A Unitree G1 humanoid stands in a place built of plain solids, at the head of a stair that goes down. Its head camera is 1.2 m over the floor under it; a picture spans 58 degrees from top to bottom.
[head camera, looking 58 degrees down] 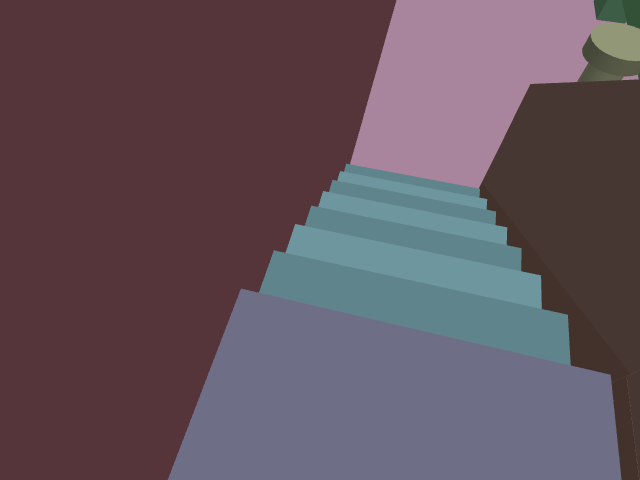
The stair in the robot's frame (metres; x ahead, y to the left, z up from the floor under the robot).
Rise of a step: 0.21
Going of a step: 0.27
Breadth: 1.07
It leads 14 degrees to the right of straight ahead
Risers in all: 8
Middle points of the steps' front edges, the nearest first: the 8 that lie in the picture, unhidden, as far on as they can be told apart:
0.45 -0.28 0.00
0.71 -0.34 -0.21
0.97 -0.41 -0.41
1.23 -0.47 -0.62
1.49 -0.54 -0.83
1.75 -0.60 -1.04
2.01 -0.67 -1.25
2.27 -0.73 -1.46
